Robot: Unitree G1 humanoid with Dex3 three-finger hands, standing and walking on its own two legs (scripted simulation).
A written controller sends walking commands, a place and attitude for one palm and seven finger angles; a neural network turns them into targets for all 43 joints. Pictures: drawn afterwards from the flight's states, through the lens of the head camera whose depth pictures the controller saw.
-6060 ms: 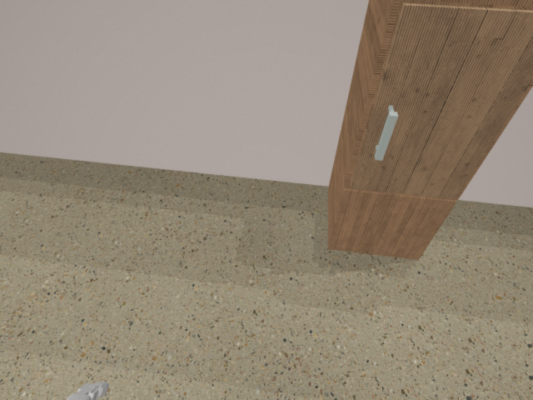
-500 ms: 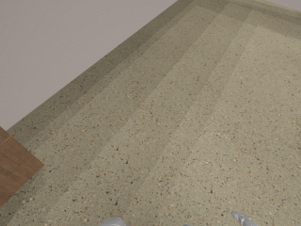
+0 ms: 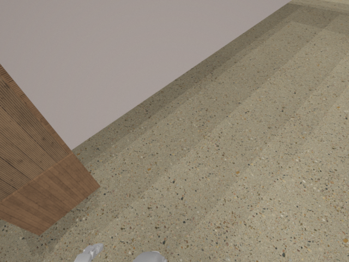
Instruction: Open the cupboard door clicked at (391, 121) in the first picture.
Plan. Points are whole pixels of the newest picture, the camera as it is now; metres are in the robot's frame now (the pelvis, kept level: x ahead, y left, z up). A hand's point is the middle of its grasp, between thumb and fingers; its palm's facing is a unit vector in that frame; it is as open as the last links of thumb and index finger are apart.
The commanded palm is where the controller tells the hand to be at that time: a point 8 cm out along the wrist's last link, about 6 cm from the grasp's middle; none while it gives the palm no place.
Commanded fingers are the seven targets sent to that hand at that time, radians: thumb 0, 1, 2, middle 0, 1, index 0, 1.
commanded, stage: turn to face it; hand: left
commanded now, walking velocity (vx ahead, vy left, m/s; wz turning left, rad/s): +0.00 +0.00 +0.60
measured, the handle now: out of the picture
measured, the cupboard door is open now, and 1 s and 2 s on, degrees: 0 0 0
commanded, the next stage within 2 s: take the last steps up to it in 1.14 s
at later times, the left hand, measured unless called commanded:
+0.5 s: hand out of the picture -0.02 +0.27 -0.18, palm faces +0.35 -0.90 -0.27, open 7.4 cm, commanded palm none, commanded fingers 0.00 0.90 0.90 -0.20 -0.30 -0.20 -0.30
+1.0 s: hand out of the picture -0.01 +0.20 -0.13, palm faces +0.57 -0.76 -0.31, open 7.4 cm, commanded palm none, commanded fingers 0.00 0.90 0.90 -0.20 -0.30 -0.20 -0.30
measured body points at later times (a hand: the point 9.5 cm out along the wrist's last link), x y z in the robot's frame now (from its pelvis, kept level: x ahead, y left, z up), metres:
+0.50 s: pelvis +0.00 +0.04 +0.00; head +0.03 +0.08 +0.44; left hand -0.04 +0.32 -0.16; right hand +0.19 -0.17 -0.12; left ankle -0.02 +0.14 -0.74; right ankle +0.01 -0.12 -0.65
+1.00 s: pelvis +0.02 -0.02 +0.01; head +0.06 -0.05 +0.45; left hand -0.04 +0.24 -0.10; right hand +0.21 -0.21 -0.16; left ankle -0.09 +0.10 -0.63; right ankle +0.07 -0.09 -0.74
